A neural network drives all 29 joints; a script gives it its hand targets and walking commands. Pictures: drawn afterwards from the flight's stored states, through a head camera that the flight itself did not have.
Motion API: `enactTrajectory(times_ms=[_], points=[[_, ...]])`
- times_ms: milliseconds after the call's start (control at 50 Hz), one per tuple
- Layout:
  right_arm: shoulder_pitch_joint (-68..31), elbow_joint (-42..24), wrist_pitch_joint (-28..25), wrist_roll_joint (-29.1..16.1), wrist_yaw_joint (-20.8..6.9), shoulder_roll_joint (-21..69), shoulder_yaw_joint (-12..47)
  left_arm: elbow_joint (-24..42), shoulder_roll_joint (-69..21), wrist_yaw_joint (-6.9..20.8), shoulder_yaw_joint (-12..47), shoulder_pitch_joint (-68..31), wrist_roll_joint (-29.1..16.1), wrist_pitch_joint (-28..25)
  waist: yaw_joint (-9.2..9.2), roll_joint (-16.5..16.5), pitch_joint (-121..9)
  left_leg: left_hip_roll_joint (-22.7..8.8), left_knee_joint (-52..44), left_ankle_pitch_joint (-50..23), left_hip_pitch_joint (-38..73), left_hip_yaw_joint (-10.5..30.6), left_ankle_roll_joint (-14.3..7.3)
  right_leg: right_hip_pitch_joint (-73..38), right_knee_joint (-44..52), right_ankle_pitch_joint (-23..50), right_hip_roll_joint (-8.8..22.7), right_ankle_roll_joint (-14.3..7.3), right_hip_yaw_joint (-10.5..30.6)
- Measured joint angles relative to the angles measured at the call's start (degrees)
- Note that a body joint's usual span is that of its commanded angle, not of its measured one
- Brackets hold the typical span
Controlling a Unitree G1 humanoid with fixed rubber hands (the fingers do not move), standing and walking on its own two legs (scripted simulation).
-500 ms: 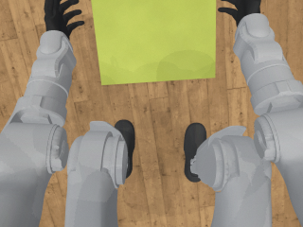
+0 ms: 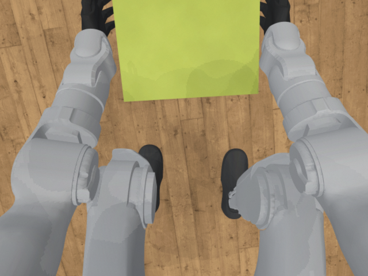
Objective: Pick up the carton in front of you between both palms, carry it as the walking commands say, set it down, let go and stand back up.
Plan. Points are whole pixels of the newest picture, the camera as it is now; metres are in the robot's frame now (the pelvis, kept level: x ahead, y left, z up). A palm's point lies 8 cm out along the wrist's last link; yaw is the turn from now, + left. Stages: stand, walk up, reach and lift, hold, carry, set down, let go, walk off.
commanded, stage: reach and lift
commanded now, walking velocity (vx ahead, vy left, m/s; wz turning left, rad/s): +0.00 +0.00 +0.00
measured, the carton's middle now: (185, 45) +0.51 +0.03 -0.26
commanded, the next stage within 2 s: none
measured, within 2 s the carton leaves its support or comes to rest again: leaves its support in 0.22 s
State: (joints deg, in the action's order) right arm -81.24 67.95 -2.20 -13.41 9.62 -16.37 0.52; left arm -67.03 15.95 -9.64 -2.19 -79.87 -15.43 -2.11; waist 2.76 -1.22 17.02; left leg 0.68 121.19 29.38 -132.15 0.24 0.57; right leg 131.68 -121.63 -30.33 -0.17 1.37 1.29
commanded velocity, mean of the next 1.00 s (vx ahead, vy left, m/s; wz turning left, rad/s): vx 0.00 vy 0.00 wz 0.00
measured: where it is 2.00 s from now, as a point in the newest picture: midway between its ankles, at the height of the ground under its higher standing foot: (191, 193)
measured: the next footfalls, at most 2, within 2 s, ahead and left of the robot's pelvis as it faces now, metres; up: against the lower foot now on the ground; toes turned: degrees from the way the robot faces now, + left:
none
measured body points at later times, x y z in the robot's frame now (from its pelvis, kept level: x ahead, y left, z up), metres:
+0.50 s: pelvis +0.00 +0.00 +0.04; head +0.28 +0.01 +0.39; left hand +0.50 +0.18 -0.05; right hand +0.52 -0.12 -0.05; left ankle +0.12 +0.12 -0.35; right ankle +0.12 -0.13 -0.35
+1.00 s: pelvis +0.03 -0.01 +0.16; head +0.25 +0.01 +0.56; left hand +0.47 +0.18 +0.10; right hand +0.50 -0.12 +0.10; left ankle +0.12 +0.12 -0.35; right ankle +0.12 -0.13 -0.35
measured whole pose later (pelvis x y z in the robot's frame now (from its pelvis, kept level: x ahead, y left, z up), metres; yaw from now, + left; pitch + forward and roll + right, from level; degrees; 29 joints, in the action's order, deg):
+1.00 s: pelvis +0.03 -0.01 +0.16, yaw +2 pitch +41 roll -1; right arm -45.1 34.3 20.0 9.0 3.3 3.1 -21.2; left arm -33.2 -2.2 -3.1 -23.2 -44.8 9.1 21.3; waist 1.4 -1.4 -14.2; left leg 3.0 92.5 28.6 -104.7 2.7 1.3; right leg 103.4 -93.2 -30.6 -3.9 1.8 2.8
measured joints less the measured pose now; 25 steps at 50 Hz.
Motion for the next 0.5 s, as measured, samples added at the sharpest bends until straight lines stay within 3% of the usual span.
enactTrajectory(times_ms=[180,240,300,380,500], points=[[-2.09,0.07,3.81,2.62,-0.38,0.7,-2.43,0.85,-0.21,-0.58,-4.1,-1.57,2.82,4.37,0.02,0.12,0.93,-0.22,1.3,-0.18,0.05,-0.07,0.11,0.34,-1.42,0.49,-0.55,-0.14,0.2],[0.78,-4.59,6.51,1.12,0.78,0.64,0.11,4.85,-0.05,-0.69,-3.65,0.76,1.84,7.18,-0.02,-0.03,-0.53,0.03,1.96,0.01,0.01,0.33,0.32,0.23,-1.98,0.22,-0.94,0.1,0.14],[5.18,-11.01,9.42,1.39,1.01,1.73,-1.91,11.62,-1.14,-1.32,-4.47,5.91,2.11,9.68,-0.33,0.27,-3.6,0.79,2.15,0.45,1.06,0.88,0.61,-1.36,-2.17,-0.85,-1.85,1.26,0.53],[11.57,-16.16,13.61,7.53,-0.67,5.66,-9.45,16.75,-5.2,-0.33,-10.29,12.41,7.66,13.44,-0.59,0.17,-11.74,1.25,0.15,0.83,2.47,1.14,0.77,-3.01,-0.22,-1.46,-2.15,1.53,0.76],[16.52,-17.81,18.65,19.78,-4.06,11.9,-20.84,18.96,-11.63,3.83,-22.67,17.63,20.9,18.5,-0.56,-0.16,-22.02,1.23,-6.74,-0.13,5.41,1.32,0.59,-5.82,6.72,-0.23,-2.74,1.2,0.82]])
